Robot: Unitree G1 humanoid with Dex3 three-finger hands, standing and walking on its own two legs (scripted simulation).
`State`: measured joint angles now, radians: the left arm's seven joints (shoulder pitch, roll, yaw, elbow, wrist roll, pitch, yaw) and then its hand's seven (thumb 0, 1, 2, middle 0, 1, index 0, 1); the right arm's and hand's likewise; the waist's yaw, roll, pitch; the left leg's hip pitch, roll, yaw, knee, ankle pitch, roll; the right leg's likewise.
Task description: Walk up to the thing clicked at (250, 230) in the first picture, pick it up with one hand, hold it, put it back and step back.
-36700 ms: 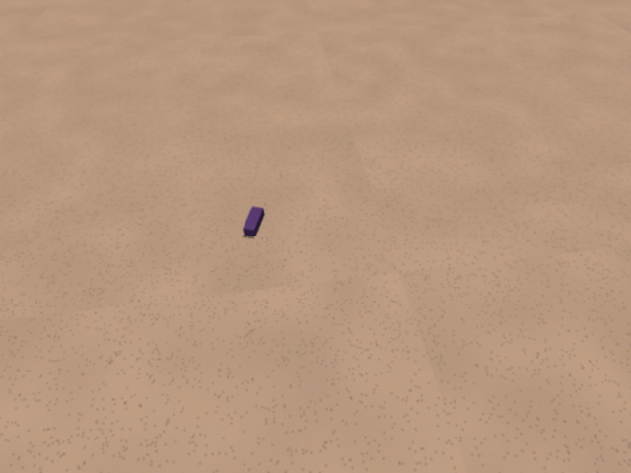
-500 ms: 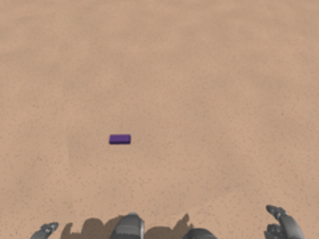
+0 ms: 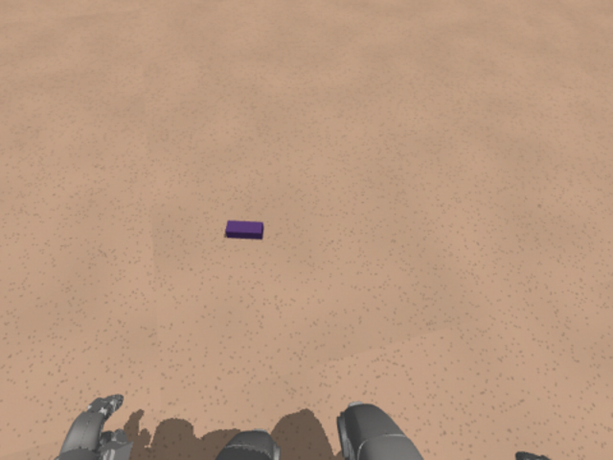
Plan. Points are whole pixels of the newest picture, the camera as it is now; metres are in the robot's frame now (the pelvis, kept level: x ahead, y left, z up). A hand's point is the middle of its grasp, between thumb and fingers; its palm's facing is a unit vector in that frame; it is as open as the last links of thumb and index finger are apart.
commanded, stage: step back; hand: left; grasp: from above
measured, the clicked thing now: (245, 230) +0.91 +0.26 -0.74
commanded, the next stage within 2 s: stand in 1.38 s
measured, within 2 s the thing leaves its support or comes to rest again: neither
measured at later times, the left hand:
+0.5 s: hand out of the picture -0.09 +0.25 -0.13, palm faces +0.03 -0.90 -0.44, open 7.4 cm
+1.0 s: hand out of the picture -0.09 +0.23 -0.13, palm faces +0.05 -0.92 -0.39, open 7.3 cm
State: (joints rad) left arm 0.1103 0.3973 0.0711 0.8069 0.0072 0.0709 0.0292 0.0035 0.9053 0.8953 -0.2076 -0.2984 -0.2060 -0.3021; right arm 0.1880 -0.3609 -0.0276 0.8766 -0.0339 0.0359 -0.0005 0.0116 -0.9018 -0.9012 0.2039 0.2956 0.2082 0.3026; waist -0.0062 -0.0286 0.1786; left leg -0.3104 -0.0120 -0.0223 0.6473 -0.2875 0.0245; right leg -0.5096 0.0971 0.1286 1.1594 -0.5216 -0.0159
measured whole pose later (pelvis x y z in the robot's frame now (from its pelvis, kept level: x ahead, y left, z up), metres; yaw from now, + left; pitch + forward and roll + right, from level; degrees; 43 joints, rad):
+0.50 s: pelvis -0.14 -0.03 +0.00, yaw +1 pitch -2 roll +0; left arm 0.25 0.37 0.07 0.90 0.05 -0.01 0.00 0.00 0.90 0.89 -0.21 -0.30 -0.21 -0.30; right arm 0.25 -0.41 -0.06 0.96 -0.03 0.05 0.01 0.01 -0.90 -0.90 0.20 0.30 0.20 0.30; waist 0.04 0.04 0.08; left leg -0.32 -0.02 -0.07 0.79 -0.50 -0.02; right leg -0.28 -0.03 -0.05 0.65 -0.34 -0.03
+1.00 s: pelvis -0.13 -0.04 +0.01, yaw +2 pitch -3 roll +0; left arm 0.25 0.35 0.06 0.97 0.04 -0.06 -0.01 0.00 0.90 0.90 -0.21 -0.30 -0.21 -0.30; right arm 0.22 -0.40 -0.06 0.98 -0.02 0.00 0.01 0.01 -0.90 -0.90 0.20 0.30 0.20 0.30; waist 0.04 0.04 0.07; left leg -0.41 0.00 -0.08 0.87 -0.43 0.00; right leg -0.21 0.00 -0.07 0.55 -0.30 -0.03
